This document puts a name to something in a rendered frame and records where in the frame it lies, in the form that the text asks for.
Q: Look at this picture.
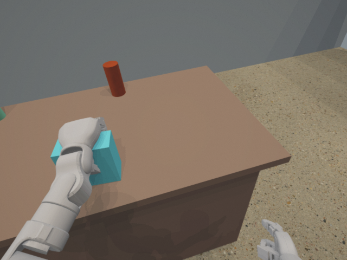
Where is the robot left hand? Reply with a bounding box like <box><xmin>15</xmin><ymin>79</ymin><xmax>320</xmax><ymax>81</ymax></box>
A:
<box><xmin>58</xmin><ymin>117</ymin><xmax>107</xmax><ymax>175</ymax></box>

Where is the robot right hand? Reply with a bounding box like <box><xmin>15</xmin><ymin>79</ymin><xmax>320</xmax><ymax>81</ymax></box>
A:
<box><xmin>257</xmin><ymin>219</ymin><xmax>298</xmax><ymax>260</ymax></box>

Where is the table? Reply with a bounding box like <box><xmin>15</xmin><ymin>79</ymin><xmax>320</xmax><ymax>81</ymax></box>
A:
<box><xmin>0</xmin><ymin>66</ymin><xmax>291</xmax><ymax>260</ymax></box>

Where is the sponge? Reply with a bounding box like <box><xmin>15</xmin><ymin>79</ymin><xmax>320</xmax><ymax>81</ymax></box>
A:
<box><xmin>51</xmin><ymin>130</ymin><xmax>121</xmax><ymax>186</ymax></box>

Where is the left robot forearm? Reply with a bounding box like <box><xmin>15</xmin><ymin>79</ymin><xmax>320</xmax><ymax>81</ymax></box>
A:
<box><xmin>1</xmin><ymin>143</ymin><xmax>93</xmax><ymax>260</ymax></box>

